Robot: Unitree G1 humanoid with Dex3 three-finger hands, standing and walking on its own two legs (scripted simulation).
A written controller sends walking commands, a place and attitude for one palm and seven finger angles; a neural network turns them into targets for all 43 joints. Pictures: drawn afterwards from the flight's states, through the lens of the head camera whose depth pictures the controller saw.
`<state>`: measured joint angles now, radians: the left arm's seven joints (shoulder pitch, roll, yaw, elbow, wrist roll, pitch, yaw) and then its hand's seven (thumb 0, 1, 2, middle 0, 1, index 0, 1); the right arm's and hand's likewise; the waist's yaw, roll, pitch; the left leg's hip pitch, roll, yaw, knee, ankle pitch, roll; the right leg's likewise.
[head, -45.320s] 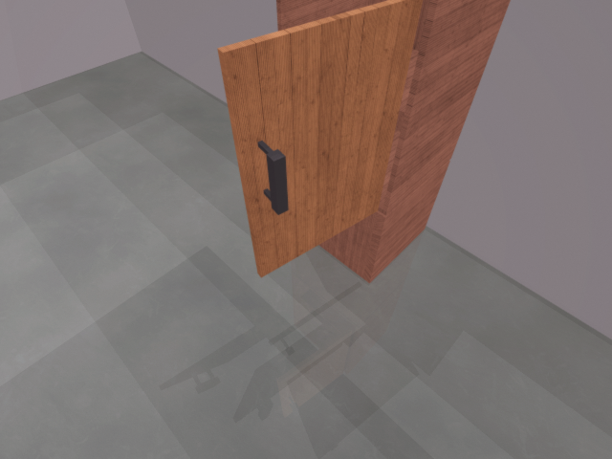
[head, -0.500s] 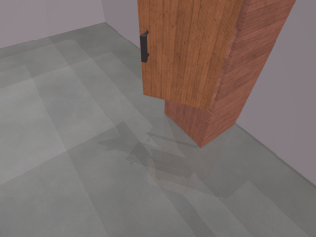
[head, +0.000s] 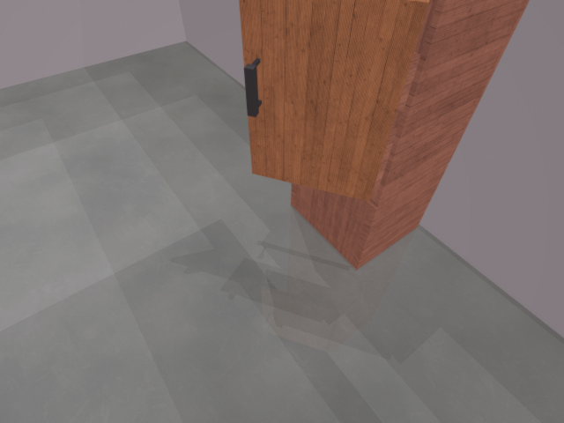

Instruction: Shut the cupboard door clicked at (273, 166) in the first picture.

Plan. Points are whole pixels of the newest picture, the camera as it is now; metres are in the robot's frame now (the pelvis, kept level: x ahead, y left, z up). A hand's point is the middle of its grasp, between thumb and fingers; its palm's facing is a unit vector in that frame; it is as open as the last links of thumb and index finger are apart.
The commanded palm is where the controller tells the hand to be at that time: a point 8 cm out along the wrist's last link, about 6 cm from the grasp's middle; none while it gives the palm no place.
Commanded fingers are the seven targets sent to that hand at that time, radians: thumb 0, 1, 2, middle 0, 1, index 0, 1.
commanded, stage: walk to a spot facing it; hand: left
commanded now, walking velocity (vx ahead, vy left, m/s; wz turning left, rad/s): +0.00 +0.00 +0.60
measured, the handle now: (254, 87) +0.92 +0.11 +0.00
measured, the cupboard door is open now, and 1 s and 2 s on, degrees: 35 35 35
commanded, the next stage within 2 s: turn to face it in 1.56 s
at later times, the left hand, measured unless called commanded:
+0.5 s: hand out of the picture +0.02 +0.26 -0.18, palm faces +0.27 -0.92 -0.29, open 7.4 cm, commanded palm none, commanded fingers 0.00 0.90 0.90 -0.20 -0.30 -0.20 -0.30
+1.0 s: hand out of the picture -0.06 +0.20 -0.19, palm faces +0.61 -0.75 -0.26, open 7.4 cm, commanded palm none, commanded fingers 0.00 0.90 0.90 -0.20 -0.30 -0.20 -0.30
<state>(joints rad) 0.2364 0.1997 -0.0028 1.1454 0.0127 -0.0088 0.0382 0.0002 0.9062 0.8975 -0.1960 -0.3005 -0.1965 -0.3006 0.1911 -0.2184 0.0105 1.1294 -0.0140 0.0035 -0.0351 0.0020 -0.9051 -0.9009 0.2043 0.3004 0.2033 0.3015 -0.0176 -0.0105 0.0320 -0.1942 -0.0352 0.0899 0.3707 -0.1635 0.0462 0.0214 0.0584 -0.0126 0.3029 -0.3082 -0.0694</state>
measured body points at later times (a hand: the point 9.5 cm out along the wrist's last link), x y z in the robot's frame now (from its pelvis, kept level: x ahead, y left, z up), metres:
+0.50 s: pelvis +0.00 +0.03 -0.02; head +0.05 +0.04 +0.42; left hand +0.01 +0.31 -0.16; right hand +0.10 -0.20 -0.17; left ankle +0.02 +0.15 -0.74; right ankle +0.00 -0.11 -0.69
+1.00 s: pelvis +0.03 +0.00 -0.02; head +0.07 +0.03 +0.42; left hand -0.09 +0.23 -0.17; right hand +0.28 -0.15 -0.15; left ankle -0.05 +0.10 -0.75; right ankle +0.08 -0.12 -0.74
